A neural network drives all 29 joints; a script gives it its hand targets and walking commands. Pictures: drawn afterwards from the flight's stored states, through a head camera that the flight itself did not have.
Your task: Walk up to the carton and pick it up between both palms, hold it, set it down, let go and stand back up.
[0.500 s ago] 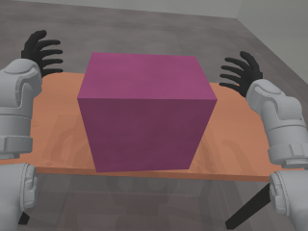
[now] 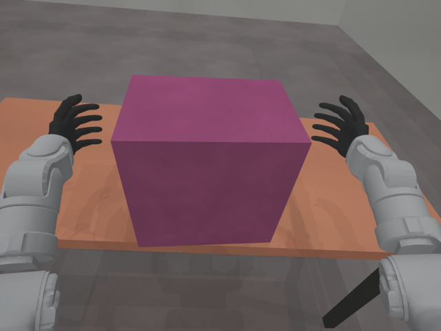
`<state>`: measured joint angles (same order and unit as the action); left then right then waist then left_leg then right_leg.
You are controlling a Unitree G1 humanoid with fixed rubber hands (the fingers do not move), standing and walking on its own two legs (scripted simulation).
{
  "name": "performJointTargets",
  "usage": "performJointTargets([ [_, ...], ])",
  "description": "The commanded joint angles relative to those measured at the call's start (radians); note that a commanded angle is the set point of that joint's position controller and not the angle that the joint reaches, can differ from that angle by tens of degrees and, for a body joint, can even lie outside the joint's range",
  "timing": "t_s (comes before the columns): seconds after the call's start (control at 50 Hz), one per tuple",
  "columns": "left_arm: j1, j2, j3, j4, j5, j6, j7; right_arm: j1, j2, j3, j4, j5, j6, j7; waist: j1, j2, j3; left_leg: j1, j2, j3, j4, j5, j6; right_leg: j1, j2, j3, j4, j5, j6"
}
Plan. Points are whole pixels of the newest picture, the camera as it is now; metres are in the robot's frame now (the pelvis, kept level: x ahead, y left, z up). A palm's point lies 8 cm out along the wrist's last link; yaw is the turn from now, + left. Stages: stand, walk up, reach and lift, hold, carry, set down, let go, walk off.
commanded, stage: reach and lift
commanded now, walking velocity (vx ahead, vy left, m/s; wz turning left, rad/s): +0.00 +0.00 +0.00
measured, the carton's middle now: (207, 165) +0.43 +0.02 +0.08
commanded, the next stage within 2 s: none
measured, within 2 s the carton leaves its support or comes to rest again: neither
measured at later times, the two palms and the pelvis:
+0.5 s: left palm (98, 167) +0.40 +0.23 +0.10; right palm (329, 167) +0.41 -0.23 +0.11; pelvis +0.02 +0.00 +0.00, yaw +0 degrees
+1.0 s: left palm (99, 161) +0.40 +0.22 +0.12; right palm (310, 166) +0.39 -0.18 +0.12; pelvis +0.00 +0.00 +0.00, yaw +0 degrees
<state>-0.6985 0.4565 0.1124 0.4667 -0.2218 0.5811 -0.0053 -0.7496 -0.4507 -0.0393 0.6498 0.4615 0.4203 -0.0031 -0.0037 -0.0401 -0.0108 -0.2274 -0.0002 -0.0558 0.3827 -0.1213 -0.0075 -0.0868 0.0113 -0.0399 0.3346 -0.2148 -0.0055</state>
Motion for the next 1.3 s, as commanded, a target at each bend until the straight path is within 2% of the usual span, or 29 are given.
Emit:
performJointTargets([
  [0.0, -0.534, 0.086, -0.014, 0.055, -0.047, -0.146, 0.024, -0.46, -0.091, 0.0, 0.008, -0.081, -0.094, 0.025, -0.008, 0.068, -0.317, 0.178, 0.036, 0.024, -0.078, -0.006, -0.001, -0.229, 0.005, 0.026, -0.098, -0.024, -0.007],
  [0.04, -0.529, 0.063, -0.038, 0.172, -0.041, -0.185, 0.021, -0.447, -0.049, 0.001, 0.037, -0.117, -0.108, 0.028, -0.006, 0.061, -0.296, 0.142, 0.036, 0.019, -0.092, -0.102, 0.006, -0.253, -0.004, 0.031, -0.1, -0.108, -0.011],
  [0.06, -0.516, 0.043, -0.064, 0.177, -0.046, -0.201, 0.021, -0.446, -0.053, -0.003, 0.011, -0.123, -0.127, 0.026, -0.006, 0.075, -0.321, 0.149, 0.038, 0.017, -0.089, -0.095, 0.001, -0.249, -0.004, 0.029, -0.093, -0.095, -0.01],
  [0.08, -0.503, 0.043, -0.061, 0.193, -0.033, -0.215, 0.02, -0.426, -0.062, -0.021, 0.021, -0.14, -0.139, 0.024, -0.015, 0.07, -0.339, 0.163, 0.038, 0.013, -0.089, -0.084, 0.001, -0.252, -0.003, 0.026, -0.089, -0.073, -0.007],
  [0.1, -0.479, 0.028, -0.071, 0.189, -0.033, -0.231, 0.02, -0.422, -0.068, -0.013, -0.021, -0.14, -0.163, 0.017, 0.003, 0.085, -0.392, 0.185, 0.041, 0.011, -0.08, -0.043, -0.006, -0.247, 0.001, 0.026, -0.079, -0.035, -0.004],
  [0.14, -0.488, 0.025, -0.06, 0.191, -0.026, -0.257, 0.023, -0.41, -0.075, -0.039, 0.007, -0.156, -0.198, 0.002, -0.002, 0.09, -0.44, 0.209, 0.038, 0.023, -0.051, 0.051, -0.017, -0.239, 0.01, 0.015, -0.067, 0.041, -0.002],
  [0.18, -0.463, 0.013, -0.063, 0.115, -0.02, -0.273, 0.028, -0.36, -0.091, -0.067, -0.02, -0.16, -0.232, -0.011, -0.009, 0.115, -0.509, 0.261, 0.035, 0.03, -0.018, 0.164, -0.039, -0.239, 0.025, 0.002, -0.052, 0.115, 0.005],
  [0.24, -0.425, 0.014, -0.042, 0.001, -0.008, -0.299, 0.031, -0.318, -0.093, -0.066, -0.076, -0.149, -0.282, -0.029, 0.004, 0.146, -0.622, 0.361, 0.034, 0.037, 0.042, 0.378, -0.061, -0.221, 0.038, -0.007, -0.037, 0.255, 0.012],
  [0.26, -0.45, 0.02, -0.039, -0.051, -0.009, -0.31, 0.033, -0.316, -0.099, -0.082, -0.07, -0.146, -0.296, -0.037, -0.007, 0.161, -0.645, 0.39, 0.032, 0.04, 0.058, 0.427, -0.072, -0.239, 0.045, -0.016, -0.034, 0.282, 0.017],
  [0.32, -0.431, 0.042, -0.024, -0.24, -0.023, -0.334, 0.047, -0.296, -0.115, -0.071, -0.194, -0.111, -0.338, -0.052, 0.005, 0.158, -0.751, 0.461, 0.027, 0.037, 0.106, 0.587, -0.086, -0.217, 0.061, -0.02, -0.017, 0.393, 0.028],
  [0.34, -0.418, 0.049, -0.004, -0.241, -0.016, -0.335, 0.051, -0.289, -0.112, -0.058, -0.19, -0.097, -0.341, -0.052, 0.016, 0.155, -0.749, 0.477, 0.026, 0.036, 0.113, 0.61, -0.087, -0.223, 0.062, -0.02, -0.013, 0.406, 0.03],
  [0.38, -0.423, 0.071, 0.013, -0.315, -0.022, -0.337, 0.06, -0.302, -0.12, -0.058, -0.279, -0.096, -0.352, -0.064, 0.025, 0.142, -0.785, 0.482, 0.019, 0.044, 0.118, 0.651, -0.087, -0.191, 0.069, -0.019, -0.01, 0.474, 0.038],
  [0.42, -0.432, 0.082, 0.023, -0.327, -0.027, -0.329, 0.056, -0.315, -0.1, -0.028, -0.294, -0.087, -0.343, -0.072, 0.028, 0.121, -0.728, 0.459, 0.015, 0.047, 0.115, 0.62, -0.08, -0.183, 0.066, -0.014, -0.011, 0.477, 0.043],
  [0.5, -0.385, 0.073, 0.053, -0.221, -0.015, -0.285, 0.042, -0.319, -0.088, 0.034, -0.256, -0.062, -0.297, -0.084, 0.039, 0.048, -0.617, 0.375, 0.008, 0.056, 0.067, 0.518, -0.051, -0.13, 0.052, 0.01, -0.012, 0.501, 0.059],
  [0.62, -0.382, 0.03, 0.083, 0.033, 0.032, -0.237, 0.011, -0.373, 0.002, 0.116, -0.106, -0.06, -0.226, -0.096, 0.067, -0.014, -0.397, 0.25, 0.015, 0.074, -0.022, 0.261, -0.001, -0.121, 0.018, 0.047, -0.045, 0.291, 0.064],
  [0.68, -0.41, -0.002, 0.074, 0.082, 0.037, -0.238, 0.009, -0.429, 0.046, 0.128, -0.129, -0.07, -0.221, -0.096, 0.071, -0.027, -0.396, 0.217, 0.018, 0.073, -0.035, 0.187, 0.012, -0.132, 0.015, 0.049, -0.054, 0.196, 0.058],
  [0.74, -0.419, -0.023, 0.064, 0.128, 0.038, -0.256, 0.015, -0.433, 0.065, 0.09, -0.122, -0.108, -0.225, -0.104, 0.05, -0.038, -0.398, 0.199, 0.023, 0.066, -0.043, 0.136, 0.017, -0.144, 0.01, 0.05, -0.063, 0.132, 0.049],
  [0.82, -0.47, -0.048, 0.038, 0.07, 0.036, -0.295, 0.03, -0.443, 0.04, 0.024, -0.136, -0.161, -0.25, -0.111, 0.02, 0.033, -0.468, 0.24, 0.029, 0.058, -0.017, 0.164, -0.01, -0.173, 0.017, 0.032, -0.058, 0.123, 0.036],
  [0.86, -0.465, -0.049, 0.038, 0.028, 0.032, -0.308, 0.042, -0.416, 0.041, 0.006, -0.148, -0.176, -0.256, -0.115, 0.022, 0.049, -0.487, 0.262, 0.03, 0.059, -0.01, 0.179, -0.02, -0.186, 0.021, 0.027, -0.058, 0.119, 0.031],
  [0.88, -0.479, -0.055, 0.027, 0.041, 0.037, -0.307, 0.044, -0.405, 0.045, -0.014, -0.099, -0.18, -0.251, -0.117, 0.002, 0.068, -0.448, 0.259, 0.029, 0.056, -0.009, 0.158, -0.023, -0.203, 0.018, 0.025, -0.066, 0.099, 0.027],
  [0.9, -0.498, -0.062, 0.035, 0.032, 0.044, -0.311, 0.047, -0.415, 0.06, -0.009, -0.089, -0.188, -0.252, -0.118, 0.016, 0.072, -0.451, 0.258, 0.031, 0.056, -0.012, 0.156, -0.027, -0.205, 0.022, 0.02, -0.063, 0.089, 0.027],
  [0.92, -0.514, -0.067, 0.021, 0.019, 0.046, -0.313, 0.052, -0.437, 0.041, -0.024, -0.088, -0.191, -0.258, -0.116, 0.003, 0.092, -0.461, 0.264, 0.033, 0.052, -0.009, 0.158, -0.037, -0.213, 0.024, 0.018, -0.063, 0.091, 0.026],
  [0.98, -0.527, -0.098, -0.01, -0.031, 0.041, -0.32, 0.07, -0.424, 0.061, -0.045, -0.045, -0.177, -0.26, -0.107, 0.003, 0.156, -0.492, 0.3, 0.045, 0.035, 0.002, 0.163, -0.06, -0.271, 0.029, 0.006, -0.06, 0.076, 0.01],
  [1.02, -0.511, -0.085, -0.005, -0.015, 0.045, -0.323, 0.078, -0.405, 0.064, -0.034, -0.02, -0.183, -0.253, -0.103, 0.009, 0.145, -0.482, 0.299, 0.046, 0.034, 0.003, 0.166, -0.063, -0.264, 0.025, 0.01, -0.06, 0.082, 0.009],
  [1.06, -0.508, -0.108, -0.023, -0.033, 0.046, -0.317, 0.082, -0.399, 0.067, -0.037, -0.008, -0.168, -0.254, -0.104, -0.006, 0.156, -0.5, 0.32, 0.049, 0.026, 0.006, 0.182, -0.069, -0.273, 0.031, 0.002, -0.059, 0.106, 0.007],
  [1.1, -0.491, -0.114, -0.008, -0.002, 0.07, -0.312, 0.079, -0.399, 0.075, -0.03, -0.003, -0.176, -0.257, -0.11, 0.004, 0.137, -0.47, 0.323, 0.047, 0.029, 0.002, 0.189, -0.063, -0.263, 0.03, 0.007, -0.066, 0.111, 0.015],
  [1.14, -0.468, -0.109, 0.015, 0.006, 0.083, -0.304, 0.078, -0.4, 0.093, 0.0, -0.014, -0.16, -0.258, -0.119, 0.02, 0.117, -0.457, 0.323, 0.041, 0.045, 0.014, 0.245, -0.058, -0.228, 0.032, 0.014, -0.064, 0.157, 0.019],
  [1.18, -0.454, -0.108, 0.018, -0.038, 0.079, -0.306, 0.076, -0.392, 0.099, 0.017, -0.06, -0.14, -0.268, -0.126, 0.027, 0.127, -0.52, 0.337, 0.031, 0.054, 0.03, 0.307, -0.06, -0.197, 0.037, 0.011, -0.053, 0.214, 0.023],
  [1.28, -0.403, -0.111, 0.033, -0.068, 0.087, -0.297, 0.061, -0.362, 0.091, 0.028, -0.102, -0.136, -0.273, -0.146, 0.027, 0.092, -0.527, 0.375, 0.028, 0.059, 0.039, 0.389, -0.056, -0.173, 0.046, 0.009, -0.054, 0.281, 0.037],
])
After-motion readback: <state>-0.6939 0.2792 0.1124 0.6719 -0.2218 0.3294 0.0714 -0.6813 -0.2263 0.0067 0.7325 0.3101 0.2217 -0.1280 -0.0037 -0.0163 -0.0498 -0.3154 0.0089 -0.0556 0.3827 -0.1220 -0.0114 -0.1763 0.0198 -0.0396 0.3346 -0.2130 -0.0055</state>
